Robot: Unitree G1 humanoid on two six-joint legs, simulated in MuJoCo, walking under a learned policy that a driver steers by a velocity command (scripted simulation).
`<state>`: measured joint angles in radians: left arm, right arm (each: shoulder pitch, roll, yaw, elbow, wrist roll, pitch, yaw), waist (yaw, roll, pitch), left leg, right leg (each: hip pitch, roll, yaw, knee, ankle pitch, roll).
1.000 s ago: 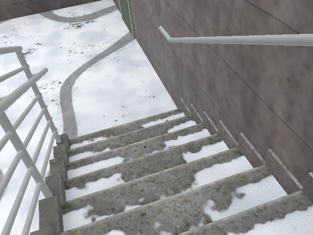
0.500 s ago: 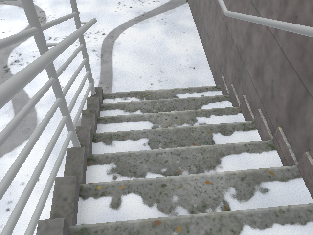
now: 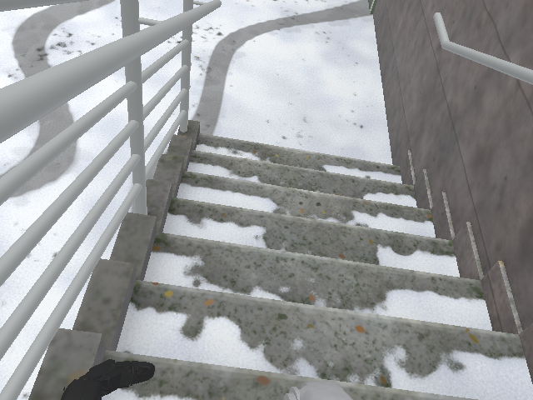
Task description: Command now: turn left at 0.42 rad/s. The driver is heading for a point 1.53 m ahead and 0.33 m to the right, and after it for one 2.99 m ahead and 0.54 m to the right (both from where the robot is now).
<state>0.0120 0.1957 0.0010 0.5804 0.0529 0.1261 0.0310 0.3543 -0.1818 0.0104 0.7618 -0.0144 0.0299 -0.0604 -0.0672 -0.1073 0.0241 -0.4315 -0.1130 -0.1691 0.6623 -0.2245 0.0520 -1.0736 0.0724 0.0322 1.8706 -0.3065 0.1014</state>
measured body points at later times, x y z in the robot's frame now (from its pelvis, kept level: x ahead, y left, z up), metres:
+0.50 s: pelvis +0.05 -0.12 +0.02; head +0.05 -0.18 +0.46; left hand +0.07 +0.12 -0.08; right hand +0.18 -0.38 -0.12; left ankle +0.15 +0.05 -0.66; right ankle +0.06 -0.20 -0.72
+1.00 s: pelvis +0.24 -0.12 -0.01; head +0.25 -0.13 +0.44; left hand +0.10 +0.10 -0.14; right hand +0.48 -0.33 -0.11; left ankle +0.36 +0.01 -0.70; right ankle +0.06 -0.20 -0.72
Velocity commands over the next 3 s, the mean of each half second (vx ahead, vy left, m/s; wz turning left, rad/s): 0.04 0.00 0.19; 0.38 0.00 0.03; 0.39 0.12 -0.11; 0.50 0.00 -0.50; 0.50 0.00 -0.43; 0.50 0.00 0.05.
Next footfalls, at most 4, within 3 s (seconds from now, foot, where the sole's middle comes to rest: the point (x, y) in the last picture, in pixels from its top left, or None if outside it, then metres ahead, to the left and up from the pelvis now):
0.36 right None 0.10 -0.20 -0.76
1.18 left None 0.51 0.02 -0.91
1.78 right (269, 334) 0.80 -0.20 -1.06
2.22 left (221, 264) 1.16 -0.05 -1.21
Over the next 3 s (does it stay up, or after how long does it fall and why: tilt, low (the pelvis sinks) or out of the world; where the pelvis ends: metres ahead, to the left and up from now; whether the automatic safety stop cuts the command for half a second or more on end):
stays up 1.33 -0.40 -0.60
